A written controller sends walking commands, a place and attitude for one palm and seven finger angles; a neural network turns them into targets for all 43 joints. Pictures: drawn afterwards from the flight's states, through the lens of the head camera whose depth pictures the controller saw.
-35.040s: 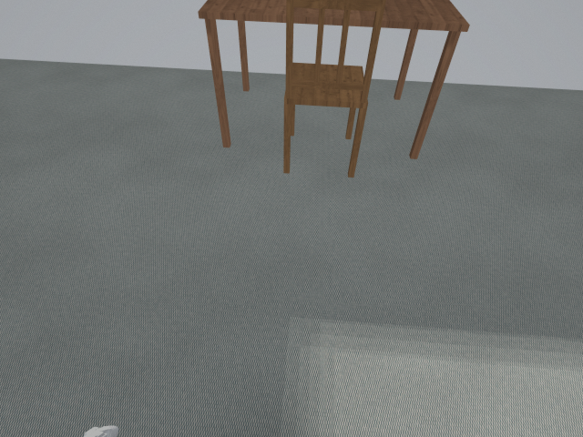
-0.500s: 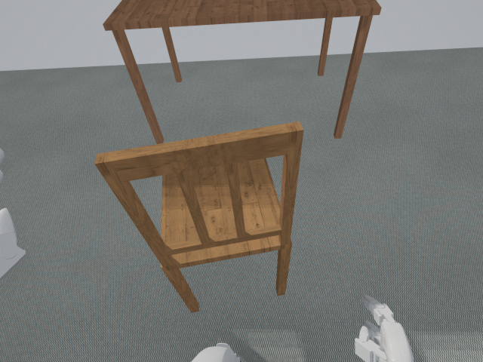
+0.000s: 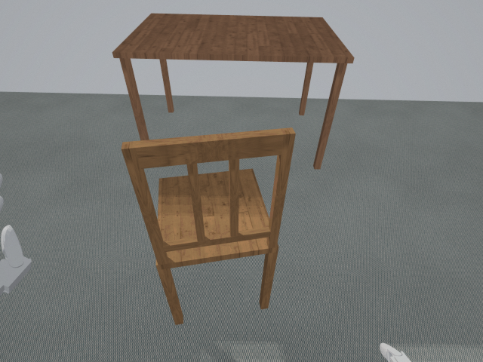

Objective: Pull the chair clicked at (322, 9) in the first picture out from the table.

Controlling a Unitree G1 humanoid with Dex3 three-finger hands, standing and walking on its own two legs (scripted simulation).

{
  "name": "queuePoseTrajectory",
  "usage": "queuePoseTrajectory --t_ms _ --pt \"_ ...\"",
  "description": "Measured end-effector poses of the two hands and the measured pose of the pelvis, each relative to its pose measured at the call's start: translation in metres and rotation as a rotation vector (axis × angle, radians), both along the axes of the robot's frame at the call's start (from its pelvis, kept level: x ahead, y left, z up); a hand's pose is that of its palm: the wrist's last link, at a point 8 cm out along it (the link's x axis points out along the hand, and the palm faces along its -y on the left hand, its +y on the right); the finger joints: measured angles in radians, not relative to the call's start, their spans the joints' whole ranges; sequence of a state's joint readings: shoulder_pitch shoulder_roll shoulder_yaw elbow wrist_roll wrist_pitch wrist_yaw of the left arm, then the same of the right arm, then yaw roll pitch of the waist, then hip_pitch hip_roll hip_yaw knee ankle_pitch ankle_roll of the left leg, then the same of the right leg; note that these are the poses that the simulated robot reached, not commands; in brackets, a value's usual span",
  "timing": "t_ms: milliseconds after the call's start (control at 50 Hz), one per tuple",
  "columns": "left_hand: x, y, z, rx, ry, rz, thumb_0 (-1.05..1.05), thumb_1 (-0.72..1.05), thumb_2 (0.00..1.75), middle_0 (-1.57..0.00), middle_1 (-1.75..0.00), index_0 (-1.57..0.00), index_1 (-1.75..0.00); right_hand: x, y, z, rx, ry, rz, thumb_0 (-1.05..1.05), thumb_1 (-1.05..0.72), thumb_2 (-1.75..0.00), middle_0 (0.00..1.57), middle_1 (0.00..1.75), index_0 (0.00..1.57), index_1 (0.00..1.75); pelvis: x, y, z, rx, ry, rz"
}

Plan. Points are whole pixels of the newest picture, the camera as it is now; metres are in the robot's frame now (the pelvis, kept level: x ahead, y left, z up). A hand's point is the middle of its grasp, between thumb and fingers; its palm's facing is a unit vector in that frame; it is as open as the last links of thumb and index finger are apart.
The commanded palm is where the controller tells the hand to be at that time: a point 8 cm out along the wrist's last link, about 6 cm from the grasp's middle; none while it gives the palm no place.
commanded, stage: stop stepping back and stand still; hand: left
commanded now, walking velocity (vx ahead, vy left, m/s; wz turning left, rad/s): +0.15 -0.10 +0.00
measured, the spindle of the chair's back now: (197, 204) +0.53 +0.14 -0.08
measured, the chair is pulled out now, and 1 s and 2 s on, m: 0.78 0.78 0.78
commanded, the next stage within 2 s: let the arm hang, fingers relaxed in 0.28 s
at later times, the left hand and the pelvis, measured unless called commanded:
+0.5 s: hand (93, 317) +0.20 +0.25 +0.00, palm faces +0.26 -0.88 -0.40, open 7.4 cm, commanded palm none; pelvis +0.00 -0.01 +0.00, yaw +1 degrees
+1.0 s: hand out of the picture -0.05 +0.19 -0.15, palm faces +0.06 -0.96 -0.28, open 7.3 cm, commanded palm none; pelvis -0.02 -0.02 +0.01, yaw +2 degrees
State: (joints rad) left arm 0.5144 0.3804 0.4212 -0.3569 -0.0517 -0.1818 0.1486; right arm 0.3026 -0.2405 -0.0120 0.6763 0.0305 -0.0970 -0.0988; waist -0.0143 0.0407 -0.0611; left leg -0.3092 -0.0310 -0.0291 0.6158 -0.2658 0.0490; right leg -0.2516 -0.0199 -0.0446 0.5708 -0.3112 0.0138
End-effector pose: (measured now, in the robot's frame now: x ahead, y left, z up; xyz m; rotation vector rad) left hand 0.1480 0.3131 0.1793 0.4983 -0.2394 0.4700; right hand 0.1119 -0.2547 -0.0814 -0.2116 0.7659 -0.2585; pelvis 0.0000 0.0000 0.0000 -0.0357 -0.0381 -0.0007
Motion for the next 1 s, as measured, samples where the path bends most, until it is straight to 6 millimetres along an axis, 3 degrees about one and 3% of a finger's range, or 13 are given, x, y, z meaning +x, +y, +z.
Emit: queuePoseTrajectory --t_ms 80,180,280,380,420,500,560,620,660,720,800,900,1000 --pt "0.002 -0.004 -0.015 -0.068 0.063 -0.003 0.01 0.89 0.90 -0.21 -0.30 -0.21 -0.30 -0.007 0.020 0.005 0.035 -0.016 0.007 0.02 -0.90 -0.90 0.20 0.30 0.20 0.30 -0.006 0.002 0.006 0.012 0.000 -0.004" --pt "-0.002 -0.027 0.010 0.031 0.017 -0.113 0.01 0.89 0.90 -0.21 -0.30 -0.21 -0.30 -0.001 0.039 0.010 0.070 -0.037 0.076 0.01 -0.90 -0.90 0.20 0.30 0.20 0.30 -0.010 -0.003 0.007 0.018 0.026 0.006" --pt "-0.005 -0.027 0.031 0.118 0.013 -0.115 0.01 0.88 0.90 -0.22 -0.30 -0.21 -0.30 0.013 0.038 0.008 0.087 -0.039 0.092 0.01 -0.90 -0.90 0.20 0.30 0.20 0.30 -0.008 -0.006 0.010 0.005 0.036 0.006" --pt "0.002 -0.014 0.015 0.066 0.091 -0.034 0.01 0.88 0.90 -0.22 -0.30 -0.21 -0.30 0.029 0.024 0.007 0.083 -0.050 0.069 0.01 -0.90 -0.90 0.20 0.30 0.20 0.30 0.003 -0.008 0.011 0.010 0.040 -0.008" --pt "0.012 -0.010 -0.019 0.020 0.200 -0.017 0.00 0.89 0.90 -0.21 -0.30 -0.21 -0.30 0.034 0.017 0.000 0.085 -0.033 0.097 0.01 -0.90 -0.90 0.20 0.30 0.20 0.30 0.004 -0.008 0.008 0.014 0.053 0.004" --pt "0.017 -0.023 -0.148 -0.285 0.622 0.031 0.00 0.90 0.90 -0.20 -0.30 -0.20 -0.30 0.029 0.007 -0.023 0.083 0.095 0.114 0.01 -0.90 -0.90 0.20 0.30 0.20 0.30 0.003 -0.006 0.002 0.018 0.057 0.026" --pt "-0.013 -0.066 -0.239 -0.487 0.947 0.007 0.00 0.90 0.90 -0.20 -0.30 -0.19 -0.30 0.012 0.006 -0.028 0.073 0.189 0.103 0.01 -0.91 -0.90 0.20 0.30 0.20 0.30 0.003 -0.008 0.000 0.027 0.040 0.033" --pt "-0.059 -0.118 -0.297 -0.644 1.207 -0.051 0.01 0.91 0.90 -0.20 -0.30 -0.19 -0.30 -0.013 0.006 -0.027 0.055 0.280 0.085 0.01 -0.91 -0.90 0.20 0.30 0.20 0.30 0.002 -0.012 0.001 0.031 0.022 0.033" --pt "-0.074 -0.126 -0.308 -0.738 1.206 -0.002 -0.04 0.97 0.90 -0.21 -0.30 -0.20 -0.30 -0.032 0.006 -0.026 0.044 0.349 0.082 0.01 -0.91 -0.90 0.20 0.30 0.20 0.30 -0.001 -0.015 0.004 0.023 0.019 0.044" --pt "-0.090 -0.116 -0.311 -0.702 1.255 0.015 -0.08 1.01 0.90 -0.21 -0.30 -0.21 -0.30 -0.058 0.007 -0.029 0.047 0.449 0.081 0.01 -0.91 -0.90 0.20 0.30 0.20 0.30 -0.007 -0.017 0.007 0.014 0.019 0.050" --pt "-0.128 -0.099 -0.308 -0.643 1.388 0.076 -0.07 0.99 0.90 -0.21 -0.30 -0.21 -0.30 -0.086 0.010 -0.040 0.087 0.518 0.046 0.01 -0.91 -0.90 0.20 0.30 0.20 0.30 -0.012 -0.015 0.010 0.011 0.017 0.045" --pt "-0.175 -0.081 -0.299 -0.602 1.509 0.187 -0.03 0.94 0.90 -0.21 -0.30 -0.20 -0.30 -0.114 0.015 -0.053 0.142 0.575 0.023 0.01 -0.91 -0.90 0.20 0.30 0.20 0.30 -0.015 -0.015 0.011 0.018 0.013 0.038" --pt "-0.206 -0.082 -0.294 -0.598 1.577 0.251 -0.01 0.92 0.90 -0.20 -0.30 -0.20 -0.30 -0.134 0.020 -0.060 0.182 0.625 0.017 0.01 -0.91 -0.90 0.20 0.30 0.20 0.30 -0.017 -0.018 0.011 0.023 0.010 0.032"
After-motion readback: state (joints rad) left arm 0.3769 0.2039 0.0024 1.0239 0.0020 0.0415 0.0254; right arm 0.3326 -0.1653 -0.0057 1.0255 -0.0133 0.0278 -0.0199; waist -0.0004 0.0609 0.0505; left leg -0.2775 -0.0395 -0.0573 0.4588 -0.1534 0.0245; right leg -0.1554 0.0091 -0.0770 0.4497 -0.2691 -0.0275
